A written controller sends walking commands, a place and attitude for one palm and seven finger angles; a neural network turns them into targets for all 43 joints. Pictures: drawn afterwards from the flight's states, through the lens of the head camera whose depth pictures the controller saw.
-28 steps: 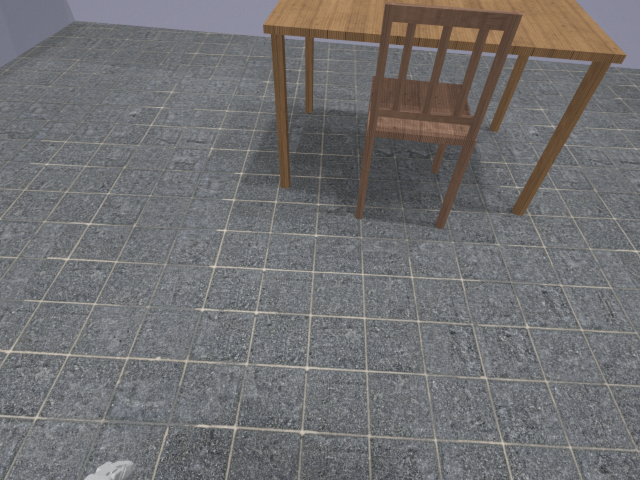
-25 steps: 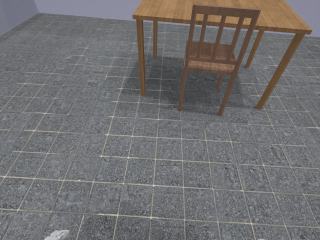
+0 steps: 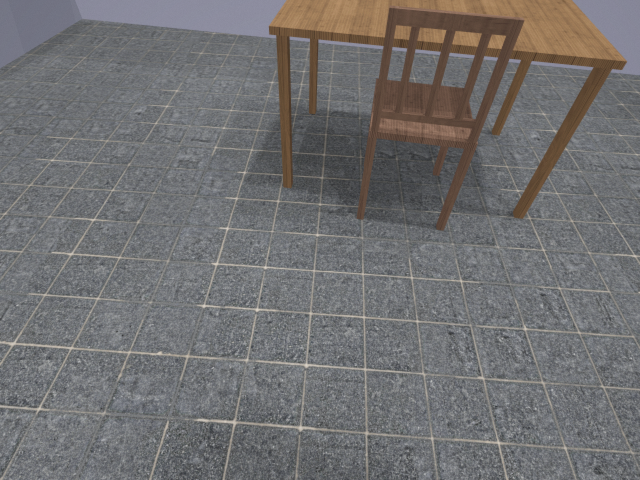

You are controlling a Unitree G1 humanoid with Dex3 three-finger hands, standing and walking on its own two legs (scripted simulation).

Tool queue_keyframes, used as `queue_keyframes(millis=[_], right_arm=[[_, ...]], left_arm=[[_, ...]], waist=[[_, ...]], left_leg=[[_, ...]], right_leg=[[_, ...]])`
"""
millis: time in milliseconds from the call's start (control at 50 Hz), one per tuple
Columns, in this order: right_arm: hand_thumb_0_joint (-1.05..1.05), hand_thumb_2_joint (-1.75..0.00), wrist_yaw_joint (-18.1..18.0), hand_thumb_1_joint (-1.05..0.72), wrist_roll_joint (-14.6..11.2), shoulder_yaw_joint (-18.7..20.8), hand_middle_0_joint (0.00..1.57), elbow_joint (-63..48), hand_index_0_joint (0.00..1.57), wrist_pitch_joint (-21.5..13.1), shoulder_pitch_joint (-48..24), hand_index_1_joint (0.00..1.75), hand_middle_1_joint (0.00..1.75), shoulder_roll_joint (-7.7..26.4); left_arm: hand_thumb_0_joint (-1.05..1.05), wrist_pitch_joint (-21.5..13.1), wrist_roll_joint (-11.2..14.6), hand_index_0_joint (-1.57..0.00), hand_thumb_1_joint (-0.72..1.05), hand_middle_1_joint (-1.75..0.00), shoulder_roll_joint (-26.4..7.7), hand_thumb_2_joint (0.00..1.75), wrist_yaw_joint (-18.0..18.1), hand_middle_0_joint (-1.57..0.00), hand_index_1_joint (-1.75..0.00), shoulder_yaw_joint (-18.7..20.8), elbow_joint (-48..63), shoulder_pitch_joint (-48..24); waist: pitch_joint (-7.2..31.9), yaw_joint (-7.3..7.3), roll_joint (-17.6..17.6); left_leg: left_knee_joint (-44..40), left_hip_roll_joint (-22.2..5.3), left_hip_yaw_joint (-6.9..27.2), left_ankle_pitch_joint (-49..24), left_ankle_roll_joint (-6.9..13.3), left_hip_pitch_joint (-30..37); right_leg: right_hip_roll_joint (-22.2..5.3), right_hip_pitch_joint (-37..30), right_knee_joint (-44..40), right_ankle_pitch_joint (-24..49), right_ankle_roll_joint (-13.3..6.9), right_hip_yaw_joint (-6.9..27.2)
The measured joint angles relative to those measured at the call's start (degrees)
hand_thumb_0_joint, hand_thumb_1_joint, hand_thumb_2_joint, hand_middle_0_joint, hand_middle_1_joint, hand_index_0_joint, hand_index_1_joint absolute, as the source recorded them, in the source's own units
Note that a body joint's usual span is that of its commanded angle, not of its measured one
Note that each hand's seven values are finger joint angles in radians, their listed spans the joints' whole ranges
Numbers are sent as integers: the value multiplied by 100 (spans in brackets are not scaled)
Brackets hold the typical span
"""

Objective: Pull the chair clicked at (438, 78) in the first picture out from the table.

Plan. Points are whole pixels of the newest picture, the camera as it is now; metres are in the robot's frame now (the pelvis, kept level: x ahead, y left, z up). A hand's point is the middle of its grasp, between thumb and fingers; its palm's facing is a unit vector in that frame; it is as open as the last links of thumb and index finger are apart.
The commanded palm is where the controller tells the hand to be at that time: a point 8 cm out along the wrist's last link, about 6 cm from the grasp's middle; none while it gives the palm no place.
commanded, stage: stand and wait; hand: left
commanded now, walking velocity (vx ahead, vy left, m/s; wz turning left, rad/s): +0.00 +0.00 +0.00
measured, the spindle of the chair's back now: (439, 75) +1.32 -0.32 -0.09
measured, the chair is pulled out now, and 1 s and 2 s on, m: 0.00 0.00 0.00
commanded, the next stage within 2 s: look at it before walking up in 0.26 s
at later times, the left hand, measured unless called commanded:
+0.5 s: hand out of the picture +0.07 +0.24 -0.16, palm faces -0.04 -0.95 -0.32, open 7.4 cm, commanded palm none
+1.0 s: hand out of the picture +0.08 +0.24 -0.16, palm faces -0.05 -0.94 -0.32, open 7.4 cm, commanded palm none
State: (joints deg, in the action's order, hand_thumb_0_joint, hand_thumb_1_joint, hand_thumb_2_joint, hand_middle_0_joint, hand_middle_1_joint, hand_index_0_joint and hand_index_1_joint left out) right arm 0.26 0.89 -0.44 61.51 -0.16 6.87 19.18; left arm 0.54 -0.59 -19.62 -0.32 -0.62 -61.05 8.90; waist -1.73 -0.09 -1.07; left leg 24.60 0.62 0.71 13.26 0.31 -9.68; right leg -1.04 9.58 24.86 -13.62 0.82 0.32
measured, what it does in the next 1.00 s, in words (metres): stands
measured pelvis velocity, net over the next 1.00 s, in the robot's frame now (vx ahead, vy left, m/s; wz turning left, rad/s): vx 0.01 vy -0.01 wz -0.01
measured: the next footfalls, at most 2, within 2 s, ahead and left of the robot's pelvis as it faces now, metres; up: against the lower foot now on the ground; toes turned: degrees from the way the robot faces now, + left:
left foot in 1.94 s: +0.29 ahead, +0.05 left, +0.00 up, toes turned -24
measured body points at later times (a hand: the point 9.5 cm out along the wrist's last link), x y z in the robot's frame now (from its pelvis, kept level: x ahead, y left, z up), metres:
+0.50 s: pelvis -0.01 +0.00 +0.00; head +0.00 +0.00 +0.45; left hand +0.07 +0.29 -0.13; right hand +0.07 -0.30 -0.13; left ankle +0.00 +0.12 -0.74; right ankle +0.00 -0.13 -0.74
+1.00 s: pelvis +0.01 -0.01 +0.00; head +0.01 +0.00 +0.45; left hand +0.09 +0.29 -0.13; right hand +0.09 -0.30 -0.13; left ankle +0.00 +0.12 -0.74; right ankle +0.00 -0.13 -0.74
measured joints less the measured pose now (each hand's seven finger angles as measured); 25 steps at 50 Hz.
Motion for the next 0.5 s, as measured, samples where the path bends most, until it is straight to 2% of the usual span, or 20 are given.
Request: queue_keyframes(millis=[500], right_arm=[[0, -90, 26, -90, -12, -14, 20, 208, 20, -29, -9, 30, 30, -19]], left_arm=[[0, -39, -11, -20, 90, -30, 32, 90, -10, -20, -30, -19, -112, -122]], waist=[[14, 29, 21]], left_leg=[[-243, -25, -19, -184, -30, 44]], right_leg=[[23, -7, -186, 163, -22, 19]])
